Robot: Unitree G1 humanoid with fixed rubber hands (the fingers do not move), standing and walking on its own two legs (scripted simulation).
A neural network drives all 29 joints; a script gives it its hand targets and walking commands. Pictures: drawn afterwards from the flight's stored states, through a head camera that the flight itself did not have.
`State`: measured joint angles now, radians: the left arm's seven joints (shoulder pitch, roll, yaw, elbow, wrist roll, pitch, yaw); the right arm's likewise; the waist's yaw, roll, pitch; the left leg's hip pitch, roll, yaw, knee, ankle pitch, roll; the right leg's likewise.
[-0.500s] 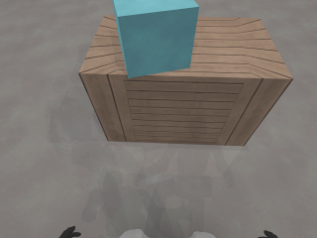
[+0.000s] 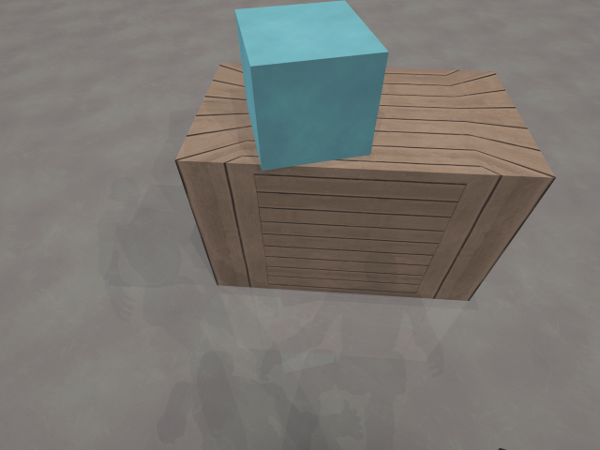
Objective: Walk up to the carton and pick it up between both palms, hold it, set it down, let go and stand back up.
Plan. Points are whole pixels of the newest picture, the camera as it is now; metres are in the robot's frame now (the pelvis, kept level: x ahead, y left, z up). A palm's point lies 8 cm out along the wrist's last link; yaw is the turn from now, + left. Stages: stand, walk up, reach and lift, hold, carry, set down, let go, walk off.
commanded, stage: stand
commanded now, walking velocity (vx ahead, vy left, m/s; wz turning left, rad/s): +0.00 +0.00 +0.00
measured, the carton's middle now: (304, 83) +0.95 +0.05 +0.00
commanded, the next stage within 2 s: none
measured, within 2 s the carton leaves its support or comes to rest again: neither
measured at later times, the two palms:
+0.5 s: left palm out of the picture +0.07 +0.26 -0.11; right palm out of the picture +0.09 -0.30 -0.11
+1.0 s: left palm out of the picture +0.07 +0.26 -0.11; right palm out of the picture +0.07 -0.31 -0.11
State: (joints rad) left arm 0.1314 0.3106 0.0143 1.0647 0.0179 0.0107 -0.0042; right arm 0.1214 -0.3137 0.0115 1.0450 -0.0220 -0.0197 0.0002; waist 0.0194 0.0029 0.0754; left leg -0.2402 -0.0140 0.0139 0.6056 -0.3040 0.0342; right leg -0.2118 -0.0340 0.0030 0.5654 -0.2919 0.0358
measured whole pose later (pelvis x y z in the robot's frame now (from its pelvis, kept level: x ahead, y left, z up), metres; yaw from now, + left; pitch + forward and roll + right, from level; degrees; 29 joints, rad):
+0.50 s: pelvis +0.00 -0.02 +0.01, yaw +1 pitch -4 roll +0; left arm 0.10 0.29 0.00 1.14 0.01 -0.01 0.00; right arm 0.09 -0.32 0.01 1.11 -0.01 -0.01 0.01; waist 0.00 0.01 0.07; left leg -0.15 -0.01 -0.01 0.42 -0.21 0.01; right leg -0.13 -0.03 -0.02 0.41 -0.22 0.02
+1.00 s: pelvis +0.01 -0.03 +0.02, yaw +1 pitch -3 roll +0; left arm 0.09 0.30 0.02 1.14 0.01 0.00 0.00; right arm 0.11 -0.32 0.00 1.14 -0.01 -0.01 0.01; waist 0.00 0.01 0.09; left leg -0.14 0.01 -0.02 0.37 -0.18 -0.01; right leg -0.11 -0.01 -0.02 0.35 -0.19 0.01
